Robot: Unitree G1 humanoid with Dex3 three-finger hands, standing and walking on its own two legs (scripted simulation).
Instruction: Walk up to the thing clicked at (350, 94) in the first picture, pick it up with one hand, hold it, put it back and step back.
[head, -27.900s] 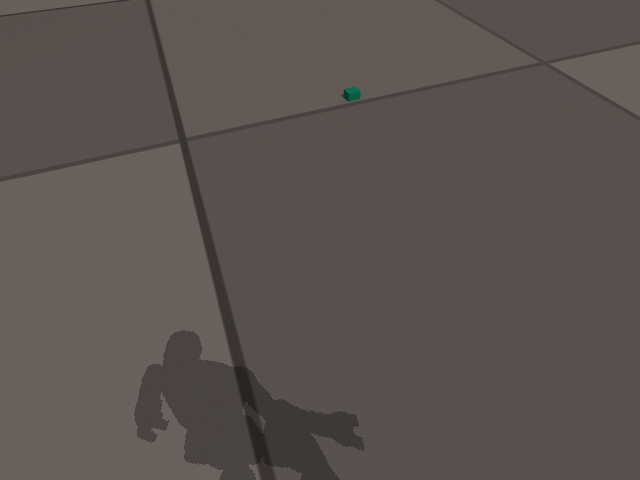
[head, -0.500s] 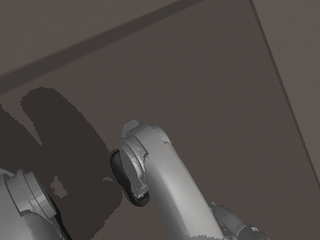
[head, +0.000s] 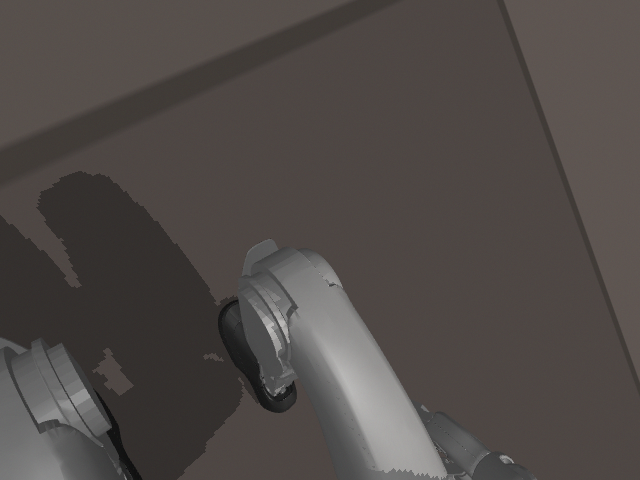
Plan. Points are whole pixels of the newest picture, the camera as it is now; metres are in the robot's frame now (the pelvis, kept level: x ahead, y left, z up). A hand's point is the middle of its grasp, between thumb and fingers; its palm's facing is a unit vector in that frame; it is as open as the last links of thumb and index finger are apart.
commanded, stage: close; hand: left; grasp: from above
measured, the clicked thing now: out of the picture +0.46 +0.38 -0.30
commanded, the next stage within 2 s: settle in 1.00 s
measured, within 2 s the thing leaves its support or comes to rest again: leaves its support in 1.40 s
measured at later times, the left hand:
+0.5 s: hand out of the picture +0.45 +0.36 -0.27, palm faces -0.37 -0.25 -0.89, open 11.5 cm
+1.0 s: hand out of the picture +0.45 +0.36 -0.27, palm faces -0.37 -0.25 -0.90, open 9.7 cm
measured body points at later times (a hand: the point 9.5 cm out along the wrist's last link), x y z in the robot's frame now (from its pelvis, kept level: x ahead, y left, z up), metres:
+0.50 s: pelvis +0.00 +0.00 +0.00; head +0.30 +0.14 +0.30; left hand +0.47 +0.37 -0.22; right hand +0.05 -0.24 -0.05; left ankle +0.06 +0.13 -0.29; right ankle +0.11 -0.11 -0.29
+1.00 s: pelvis +0.00 +0.00 +0.00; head +0.30 +0.14 +0.30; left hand +0.47 +0.37 -0.22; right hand +0.05 -0.24 -0.05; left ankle +0.06 +0.13 -0.29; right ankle +0.11 -0.11 -0.29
